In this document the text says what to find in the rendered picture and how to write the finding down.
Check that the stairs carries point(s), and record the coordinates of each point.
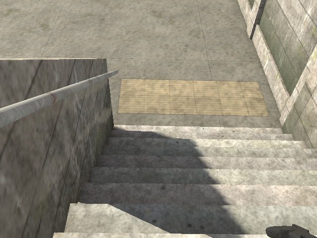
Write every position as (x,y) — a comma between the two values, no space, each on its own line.
(195,182)

